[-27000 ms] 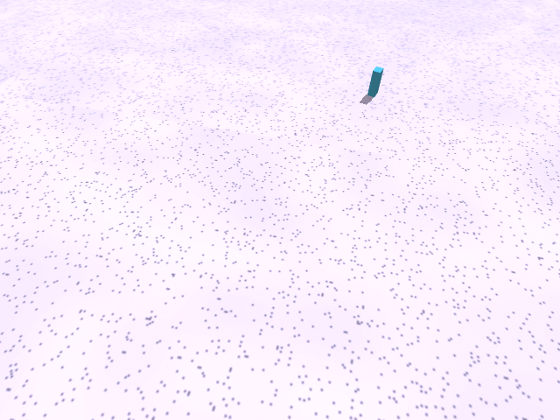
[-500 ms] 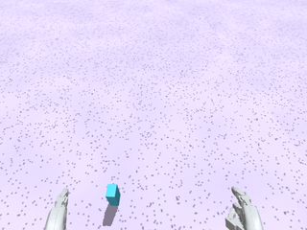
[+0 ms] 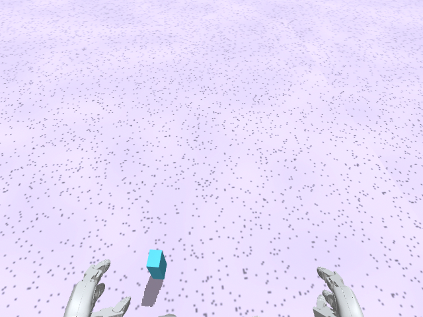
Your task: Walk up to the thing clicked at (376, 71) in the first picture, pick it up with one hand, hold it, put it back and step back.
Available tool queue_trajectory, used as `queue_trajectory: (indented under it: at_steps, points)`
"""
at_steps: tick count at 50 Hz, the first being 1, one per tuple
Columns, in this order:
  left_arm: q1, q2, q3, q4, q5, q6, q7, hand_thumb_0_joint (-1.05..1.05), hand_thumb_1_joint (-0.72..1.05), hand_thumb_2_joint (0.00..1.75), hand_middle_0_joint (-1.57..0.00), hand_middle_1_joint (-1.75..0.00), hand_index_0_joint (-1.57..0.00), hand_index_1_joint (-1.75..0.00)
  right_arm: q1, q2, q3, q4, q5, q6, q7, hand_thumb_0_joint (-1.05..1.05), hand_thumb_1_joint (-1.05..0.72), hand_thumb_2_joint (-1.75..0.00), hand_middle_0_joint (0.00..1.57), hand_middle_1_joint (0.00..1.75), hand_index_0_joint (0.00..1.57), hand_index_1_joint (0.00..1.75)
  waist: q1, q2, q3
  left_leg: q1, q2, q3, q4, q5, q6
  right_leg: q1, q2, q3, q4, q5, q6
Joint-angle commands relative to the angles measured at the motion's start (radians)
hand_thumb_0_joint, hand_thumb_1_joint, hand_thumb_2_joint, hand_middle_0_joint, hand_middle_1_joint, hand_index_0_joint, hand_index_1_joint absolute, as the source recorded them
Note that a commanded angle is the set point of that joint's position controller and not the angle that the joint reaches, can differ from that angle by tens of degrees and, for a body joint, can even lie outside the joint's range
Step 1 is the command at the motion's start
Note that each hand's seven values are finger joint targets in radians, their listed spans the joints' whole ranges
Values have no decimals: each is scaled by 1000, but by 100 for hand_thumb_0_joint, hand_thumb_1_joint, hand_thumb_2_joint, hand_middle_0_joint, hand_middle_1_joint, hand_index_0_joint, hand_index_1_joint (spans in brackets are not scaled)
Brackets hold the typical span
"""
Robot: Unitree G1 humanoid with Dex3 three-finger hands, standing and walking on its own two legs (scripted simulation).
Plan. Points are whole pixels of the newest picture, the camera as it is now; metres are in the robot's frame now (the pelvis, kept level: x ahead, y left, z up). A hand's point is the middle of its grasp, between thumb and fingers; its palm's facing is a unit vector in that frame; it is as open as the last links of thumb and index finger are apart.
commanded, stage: stand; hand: left
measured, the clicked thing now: (157, 265) +0.41 +0.22 -0.64
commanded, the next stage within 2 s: none
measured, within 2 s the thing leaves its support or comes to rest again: neither
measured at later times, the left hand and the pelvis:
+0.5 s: hand out of the picture +0.06 +0.26 -0.12, palm faces +0.01 -0.94 -0.33, open 7.4 cm; pelvis -0.01 +0.02 +0.04, yaw +0 degrees
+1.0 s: hand out of the picture +0.02 +0.25 -0.11, palm faces -0.01 -0.94 -0.34, open 7.3 cm; pelvis -0.02 +0.01 +0.05, yaw +0 degrees
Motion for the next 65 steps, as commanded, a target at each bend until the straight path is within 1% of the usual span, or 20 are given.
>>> queue_trajectory:
  at_steps: [1, 5, 7, 12, 16, 20, 25, 29, 31, 36, 39, 42, 43, 45, 47, 52, 55, 58, 64, 65]
  points:
    - [-75, 208, 88, 108, 4, -134, -35, 0, 90, 90, -20, -30, -20, -30, -26, -192, -90, -10, 9, 15, 62, 0, -90, -90, 20, 30, 20, 30, -2, -20, -95, 138, 2, -30, -182, 240, 79, 147, -82, 128, -212, 261, -82]
    - [-105, 221, 87, 250, -16, -148, -40, 0, 90, 90, -20, -30, -20, -30, -49, -209, -104, 52, 22, 23, 79, 0, -90, -90, 20, 30, 20, 30, 8, 17, -82, 202, 13, -47, -236, 259, 71, 157, -78, 111, -247, 282, -61]
    - [-116, 236, 87, 314, -14, -157, -38, 0, 90, 90, -20, -30, -20, -30, -57, -204, -100, 88, 24, 29, 84, 0, -90, -90, 20, 30, 20, 30, 5, -6, -71, 225, 13, -45, -252, 301, 65, 191, -88, 117, -275, 339, -59]
    - [-154, 239, 80, 432, -20, -156, -34, 0, 90, 90, -20, -30, -20, -30, -52, -219, -99, 162, 26, 44, 85, 0, -90, -90, 20, 30, 20, 30, 2, 14, -8, 244, 30, -69, -357, 246, 64, 221, -81, 102, -347, 273, -45]
    - [-145, 248, 74, 525, -30, -155, -33, 0, 90, 90, -20, -30, -20, -30, -40, -235, -93, 224, 33, 45, 82, 0, -90, -90, 20, 30, 20, 30, 2, 7, -18, 303, 45, -78, -412, 344, 55, 295, -87, 99, -382, 353, -39]
    - [-165, 254, 67, 598, -33, -146, -33, 0, 90, 90, -20, -30, -20, -30, -61, -256, -87, 276, 38, 51, 79, 0, -90, -90, 20, 30, 20, 30, 9, 28, 36, 284, 61, -99, -512, 287, 49, 340, -81, 88, -442, 276, -28]
    - [-165, 260, 59, 674, -35, -142, -38, 0, 90, 90, -20, -30, -20, -30, -76, -265, -81, 329, 43, 51, 79, 0, -90, -90, 20, 30, 20, 30, 13, 24, 47, 324, 67, -100, -568, 290, 43, 367, -87, 84, -496, 274, -18]
    - [-177, 261, 55, 717, -32, -139, -43, 0, 90, 90, -20, -30, -20, -30, -82, -278, -82, 359, 45, 56, 80, 0, -90, -90, 20, 30, 20, 30, 7, 32, 98, 299, 70, -115, -637, 136, 37, 354, -80, 79, -523, 207, -11]
    - [-167, 257, 52, 740, -31, -139, -44, 0, 90, 90, -20, -30, -20, -30, -97, -273, -81, 365, 45, 59, 82, 0, -90, -90, 20, 30, 20, 30, 13, 33, 107, 304, 73, -118, -649, 113, 39, 346, -79, 77, -532, 204, -8]
    - [-173, 272, 50, 763, -30, -145, -47, 0, 90, 90, -20, -30, -20, -30, -92, -271, -81, 386, 49, 64, 90, 0, -90, -90, 20, 30, 20, 30, 4, 4, 99, 335, 60, -99, -630, 104, 36, 317, -87, 98, -584, 127, -5]
    - [-187, 277, 50, 773, -32, -147, -46, 0, 90, 90, -20, -30, -20, -30, -100, -264, -79, 393, 50, 61, 91, 0, -90, -90, 20, 30, 20, 30, 0, -9, 76, 372, 63, -89, -618, 173, 36, 317, -100, 108, -587, 161, -11]
    - [-193, 281, 49, 783, -33, -147, -45, 0, 90, 90, -20, -30, -20, -30, -96, -271, -78, 404, 50, 67, 92, 0, -90, -90, 20, 30, 20, 30, -4, -10, 100, 343, 60, -85, -620, 138, 38, 316, -98, 113, -605, 129, -6]
    - [-194, 284, 50, 782, -33, -150, -45, 0, 90, 90, -20, -30, -20, -30, -94, -269, -78, 402, 51, 65, 94, 0, -90, -90, 20, 30, 20, 30, -4, -22, 79, 363, 61, -77, -610, 190, 39, 327, -108, 121, -609, 152, -10]
    - [-191, 288, 49, 789, -33, -150, -46, 0, 90, 90, -20, -30, -20, -30, -89, -265, -74, 408, 52, 67, 95, 0, -90, -90, 20, 30, 20, 30, -6, -29, 97, 382, 56, -73, -603, 183, 35, 284, -105, 128, -627, 94, -9]
    - [-197, 291, 51, 789, -36, -150, -46, 0, 90, 90, -20, -30, -20, -30, -89, -275, -76, 411, 53, 65, 94, 0, -90, -90, 20, 30, 20, 30, -9, -10, 65, 399, 66, -73, -599, 210, 39, 312, -111, 129, -618, 163, -14]
    - [-205, 286, 51, 800, -38, -150, -47, 0, 90, 90, -20, -30, -20, -30, -100, -277, -69, 418, 54, 64, 91, 0, -90, -90, 20, 30, 20, 30, -3, -2, 53, 388, 74, -68, -611, 250, 37, 354, -109, 126, -604, 236, -14]
    - [-208, 287, 51, 803, -39, -151, -48, 0, 90, 90, -20, -30, -20, -30, -101, -282, -66, 423, 56, 61, 91, 0, -90, -90, 20, 30, 20, 30, -2, -2, 53, 392, 76, -66, -612, 286, 35, 365, -108, 125, -605, 263, -13]
    - [-213, 288, 52, 807, -40, -146, -49, 0, 90, 90, -20, -30, -20, -30, -101, -281, -64, 428, 56, 64, 91, 0, -90, -90, 20, 30, 20, 30, -2, -2, 79, 375, 75, -67, -624, 245, 34, 355, -101, 119, -610, 220, -11]
    - [-231, 290, 54, 802, -43, -151, -51, 0, 90, 90, -20, -30, -20, -30, -105, -292, -64, 431, 58, 58, 89, 0, -90, -90, 20, 30, 20, 30, -4, 10, 31, 410, 86, -61, -620, 326, 31, 393, -110, 123, -602, 334, -12]
    - [-230, 288, 53, 803, -43, -150, -53, 0, 90, 90, -20, -30, -20, -30, -100, -290, -60, 436, 58, 57, 89, 0, -90, -90, 20, 30, 20, 30, -3, 2, 47, 399, 86, -63, -628, 315, 28, 385, -106, 118, -602, 317, -10]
